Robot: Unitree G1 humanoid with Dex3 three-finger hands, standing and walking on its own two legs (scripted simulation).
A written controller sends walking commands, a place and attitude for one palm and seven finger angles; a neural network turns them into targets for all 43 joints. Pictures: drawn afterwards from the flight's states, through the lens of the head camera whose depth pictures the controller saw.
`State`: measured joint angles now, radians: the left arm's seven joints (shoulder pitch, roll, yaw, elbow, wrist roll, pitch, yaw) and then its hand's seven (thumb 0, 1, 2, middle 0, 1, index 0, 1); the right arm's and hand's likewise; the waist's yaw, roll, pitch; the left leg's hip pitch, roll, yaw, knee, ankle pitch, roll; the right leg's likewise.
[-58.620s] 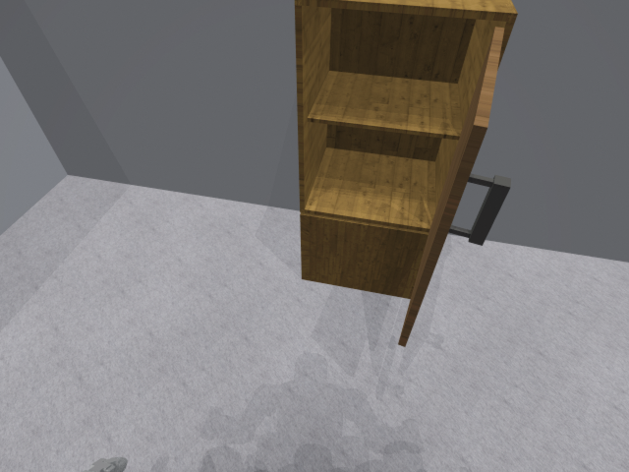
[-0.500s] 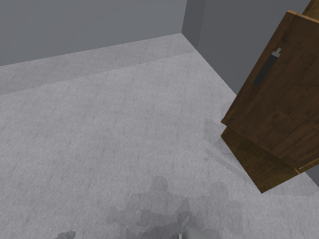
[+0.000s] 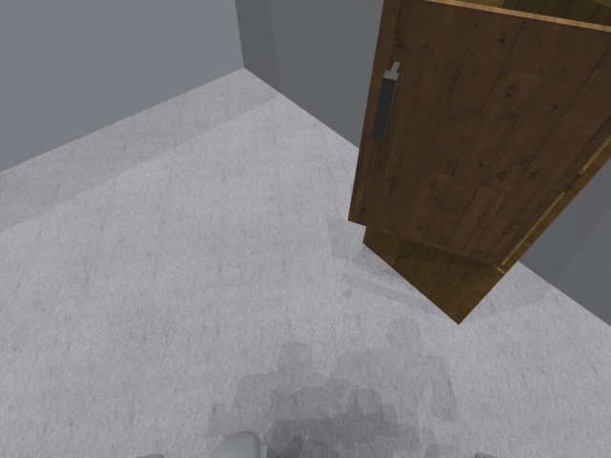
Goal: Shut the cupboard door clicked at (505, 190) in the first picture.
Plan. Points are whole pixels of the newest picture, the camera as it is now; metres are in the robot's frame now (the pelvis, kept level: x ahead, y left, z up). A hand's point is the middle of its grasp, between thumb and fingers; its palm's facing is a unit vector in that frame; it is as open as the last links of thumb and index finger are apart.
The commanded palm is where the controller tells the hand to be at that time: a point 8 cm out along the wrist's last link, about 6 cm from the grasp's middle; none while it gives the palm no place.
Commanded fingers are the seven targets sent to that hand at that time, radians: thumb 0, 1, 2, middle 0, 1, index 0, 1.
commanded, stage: turn to face it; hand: left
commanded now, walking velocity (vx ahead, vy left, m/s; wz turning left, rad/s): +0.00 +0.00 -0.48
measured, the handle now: (386, 101) +0.71 -0.11 +0.05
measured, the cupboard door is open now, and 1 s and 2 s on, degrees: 27 27 27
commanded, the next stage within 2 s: take the last steps up to it in 0.38 s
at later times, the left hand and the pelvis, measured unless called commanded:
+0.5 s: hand (178, 440) +0.16 +0.20 -0.16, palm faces -0.25 -0.94 -0.25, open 7.4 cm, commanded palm none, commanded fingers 0.00 0.90 0.90 -0.20 -0.30 -0.20 -0.30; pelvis +0.01 +0.02 +0.00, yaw -15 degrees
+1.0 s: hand (209, 426) +0.18 +0.17 -0.18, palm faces -0.34 -0.93 -0.13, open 7.4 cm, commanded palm none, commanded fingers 0.00 0.90 0.90 -0.20 -0.30 -0.20 -0.30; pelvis +0.10 +0.00 +0.00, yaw -20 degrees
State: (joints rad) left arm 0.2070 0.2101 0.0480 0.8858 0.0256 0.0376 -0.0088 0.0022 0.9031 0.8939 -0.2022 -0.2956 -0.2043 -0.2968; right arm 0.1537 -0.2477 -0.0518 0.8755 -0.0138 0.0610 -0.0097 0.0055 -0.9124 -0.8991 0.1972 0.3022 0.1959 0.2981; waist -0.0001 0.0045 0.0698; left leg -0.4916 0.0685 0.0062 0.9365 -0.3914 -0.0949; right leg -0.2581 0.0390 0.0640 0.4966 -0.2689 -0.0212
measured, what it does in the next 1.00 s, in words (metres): steps on the spot, turning right: left foot, then right foot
